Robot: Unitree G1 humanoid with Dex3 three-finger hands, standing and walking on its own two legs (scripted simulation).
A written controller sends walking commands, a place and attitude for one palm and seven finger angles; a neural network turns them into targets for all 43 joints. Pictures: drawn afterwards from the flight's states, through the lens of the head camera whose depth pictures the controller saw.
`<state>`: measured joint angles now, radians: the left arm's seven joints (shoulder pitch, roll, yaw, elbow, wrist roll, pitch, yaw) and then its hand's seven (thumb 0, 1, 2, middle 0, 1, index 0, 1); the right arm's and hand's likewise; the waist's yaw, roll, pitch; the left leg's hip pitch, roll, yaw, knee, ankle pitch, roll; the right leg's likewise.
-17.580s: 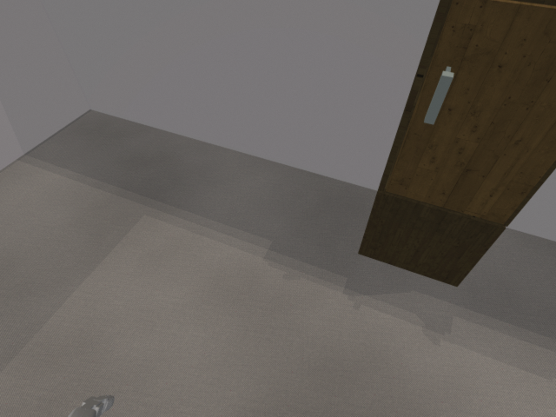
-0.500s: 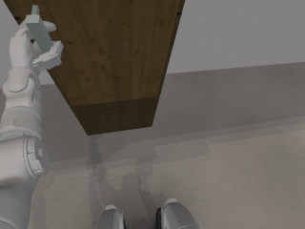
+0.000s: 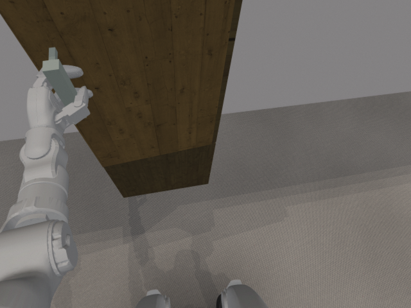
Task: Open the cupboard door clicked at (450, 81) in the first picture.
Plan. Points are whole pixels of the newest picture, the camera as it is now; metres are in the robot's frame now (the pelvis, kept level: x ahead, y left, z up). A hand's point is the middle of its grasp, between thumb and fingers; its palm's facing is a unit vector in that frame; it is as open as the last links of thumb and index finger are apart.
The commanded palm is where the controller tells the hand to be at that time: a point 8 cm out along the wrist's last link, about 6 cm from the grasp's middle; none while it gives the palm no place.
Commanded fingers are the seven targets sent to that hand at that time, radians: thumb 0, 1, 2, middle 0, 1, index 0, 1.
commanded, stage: pull the door open along its arc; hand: left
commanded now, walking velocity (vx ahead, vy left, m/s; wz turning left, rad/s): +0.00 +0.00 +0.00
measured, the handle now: (67, 84) +0.53 +0.23 +0.09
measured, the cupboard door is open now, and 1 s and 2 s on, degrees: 5 46 47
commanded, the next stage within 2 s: open thumb and fingers to let go in 0.80 s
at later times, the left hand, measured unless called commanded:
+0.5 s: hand (121, 158) +0.37 +0.12 +0.08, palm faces +0.48 -0.88 +0.01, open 6.1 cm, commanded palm +0.30 +0.15 +0.08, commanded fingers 0.00 0.90 0.90 -0.40 -1.35 -0.40 -1.35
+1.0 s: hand (169, 189) +0.31 +0.04 +0.08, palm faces +0.48 -0.88 -0.05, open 6.4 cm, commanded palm +0.26 +0.08 +0.08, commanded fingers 0.00 0.48 0.72 -0.37 -1.30 -0.37 -1.30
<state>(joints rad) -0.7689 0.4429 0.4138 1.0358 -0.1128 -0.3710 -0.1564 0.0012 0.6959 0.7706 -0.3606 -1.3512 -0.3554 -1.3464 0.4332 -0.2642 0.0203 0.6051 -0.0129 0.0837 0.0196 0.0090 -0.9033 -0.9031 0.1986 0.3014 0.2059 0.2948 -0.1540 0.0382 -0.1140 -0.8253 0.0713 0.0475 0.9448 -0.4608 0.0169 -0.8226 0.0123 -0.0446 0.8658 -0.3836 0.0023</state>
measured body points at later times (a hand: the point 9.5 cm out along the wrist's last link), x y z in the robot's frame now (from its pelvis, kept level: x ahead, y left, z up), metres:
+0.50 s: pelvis +0.00 -0.01 +0.01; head +0.05 -0.02 +0.46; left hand +0.34 +0.17 +0.08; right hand +0.17 -0.23 -0.10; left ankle -0.01 +0.10 -0.69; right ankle +0.01 -0.13 -0.69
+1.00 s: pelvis +0.00 -0.05 +0.01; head +0.02 -0.07 +0.46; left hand +0.28 +0.09 +0.09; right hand +0.20 -0.26 -0.09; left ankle -0.01 +0.10 -0.69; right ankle +0.01 -0.13 -0.69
